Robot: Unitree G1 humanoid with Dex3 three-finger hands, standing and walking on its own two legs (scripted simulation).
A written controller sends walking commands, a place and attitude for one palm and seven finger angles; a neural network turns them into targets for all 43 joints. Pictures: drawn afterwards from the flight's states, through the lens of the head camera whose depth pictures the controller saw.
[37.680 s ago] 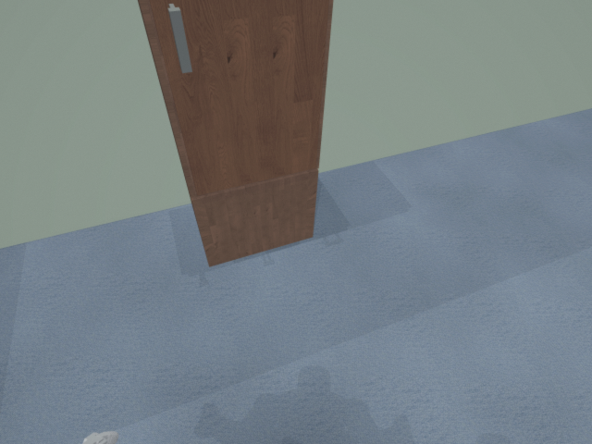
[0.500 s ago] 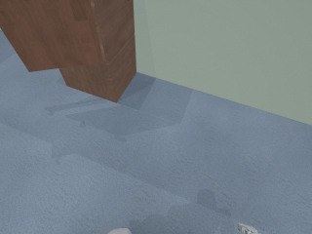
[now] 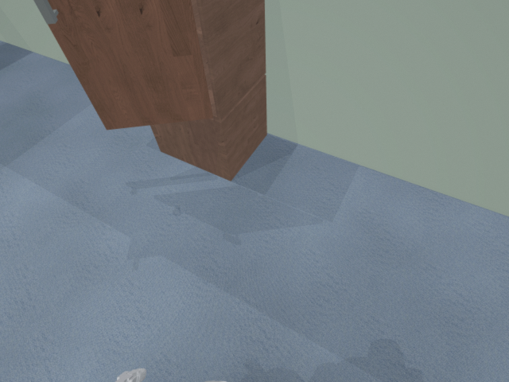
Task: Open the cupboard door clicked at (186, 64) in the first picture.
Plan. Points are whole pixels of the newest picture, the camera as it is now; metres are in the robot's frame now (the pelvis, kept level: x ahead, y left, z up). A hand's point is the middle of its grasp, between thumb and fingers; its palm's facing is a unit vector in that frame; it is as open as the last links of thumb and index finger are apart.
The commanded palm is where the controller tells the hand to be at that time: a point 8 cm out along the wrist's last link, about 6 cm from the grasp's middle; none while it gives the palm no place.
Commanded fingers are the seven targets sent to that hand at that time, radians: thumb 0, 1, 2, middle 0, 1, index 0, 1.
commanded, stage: turn to face it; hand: left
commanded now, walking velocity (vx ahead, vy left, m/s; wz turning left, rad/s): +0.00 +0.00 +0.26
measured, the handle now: out of the picture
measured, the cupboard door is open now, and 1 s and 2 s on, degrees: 36 36 36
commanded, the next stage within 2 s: take the last steps up to it in 0.06 s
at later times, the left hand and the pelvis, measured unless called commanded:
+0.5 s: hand out of the picture -0.03 +0.23 -0.18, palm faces +0.25 -0.95 -0.19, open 7.4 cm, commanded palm none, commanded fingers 0.00 0.90 0.90 -0.20 -0.30 -0.20 -0.30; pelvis +0.03 +0.05 +0.00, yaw +10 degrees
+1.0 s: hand (137, 312) +0.26 +0.25 -0.15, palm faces +0.26 -0.94 -0.21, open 7.4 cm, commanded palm none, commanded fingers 0.00 0.90 0.90 -0.20 -0.30 -0.20 -0.30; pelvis +0.20 +0.07 +0.00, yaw +14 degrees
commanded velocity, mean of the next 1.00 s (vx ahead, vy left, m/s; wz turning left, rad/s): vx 0.26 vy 0.13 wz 0.15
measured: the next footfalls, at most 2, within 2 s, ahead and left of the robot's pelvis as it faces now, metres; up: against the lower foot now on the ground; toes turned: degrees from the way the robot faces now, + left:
left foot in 0.42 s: +0.05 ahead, +0.14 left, +0.00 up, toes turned +15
right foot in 0.88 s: +0.29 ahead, +0.00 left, +0.00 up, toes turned +3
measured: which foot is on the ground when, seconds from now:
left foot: up 0.00-0.40, down 0.42-0.88, up 0.90-1.00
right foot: down 0.00-0.42, up 0.44-0.86, down 0.88-1.00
